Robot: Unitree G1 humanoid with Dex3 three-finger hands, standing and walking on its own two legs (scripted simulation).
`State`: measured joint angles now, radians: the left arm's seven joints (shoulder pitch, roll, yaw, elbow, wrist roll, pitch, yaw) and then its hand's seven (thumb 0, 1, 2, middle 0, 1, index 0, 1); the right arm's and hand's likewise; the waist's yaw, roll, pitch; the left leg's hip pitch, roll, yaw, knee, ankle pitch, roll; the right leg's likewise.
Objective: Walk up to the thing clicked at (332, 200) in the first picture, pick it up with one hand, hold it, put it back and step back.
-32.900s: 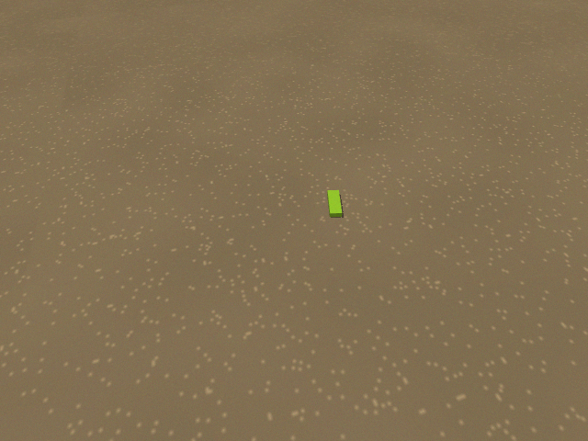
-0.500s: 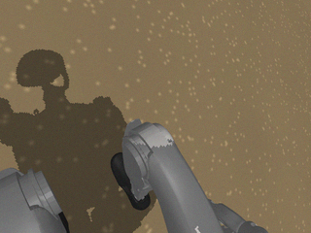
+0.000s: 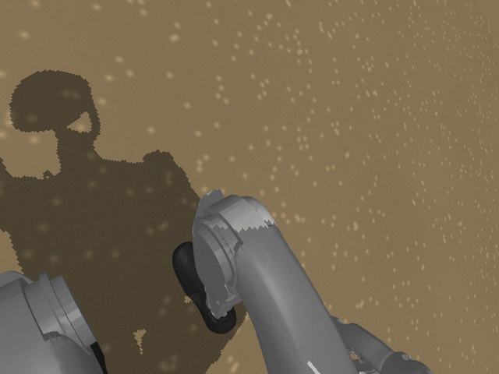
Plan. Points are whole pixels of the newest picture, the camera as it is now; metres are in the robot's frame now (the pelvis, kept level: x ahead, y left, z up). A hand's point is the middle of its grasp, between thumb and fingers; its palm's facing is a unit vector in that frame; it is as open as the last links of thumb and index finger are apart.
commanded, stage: open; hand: left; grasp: from above
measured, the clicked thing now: out of the picture +0.46 +0.30 -0.30
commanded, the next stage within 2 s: withdraw in 0.24 s
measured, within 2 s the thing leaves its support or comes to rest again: neither
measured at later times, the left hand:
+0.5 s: hand out of the picture +0.46 +0.30 -0.26, palm faces -0.43 -0.12 -0.89, open 13.8 cm
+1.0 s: hand out of the picture +0.44 +0.30 -0.10, palm faces -0.48 -0.11 -0.87, open 13.9 cm
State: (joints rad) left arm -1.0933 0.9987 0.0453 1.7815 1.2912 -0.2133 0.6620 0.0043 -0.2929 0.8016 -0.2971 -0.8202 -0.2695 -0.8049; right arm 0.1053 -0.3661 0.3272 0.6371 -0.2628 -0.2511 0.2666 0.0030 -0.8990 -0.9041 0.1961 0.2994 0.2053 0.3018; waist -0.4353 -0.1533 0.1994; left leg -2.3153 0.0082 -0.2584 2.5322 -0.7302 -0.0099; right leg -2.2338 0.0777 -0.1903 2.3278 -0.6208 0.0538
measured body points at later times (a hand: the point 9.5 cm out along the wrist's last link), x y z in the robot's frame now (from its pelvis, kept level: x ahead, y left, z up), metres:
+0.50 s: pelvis +0.00 +0.00 +0.00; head +0.29 +0.13 +0.32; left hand +0.48 +0.30 -0.21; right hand +0.04 -0.25 -0.04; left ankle +0.06 +0.13 -0.28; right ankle +0.12 -0.11 -0.28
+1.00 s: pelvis +0.00 -0.01 +0.04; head +0.21 +0.08 +0.43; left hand +0.46 +0.31 -0.06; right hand +0.10 -0.26 -0.06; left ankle +0.06 +0.13 -0.28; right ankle +0.12 -0.11 -0.28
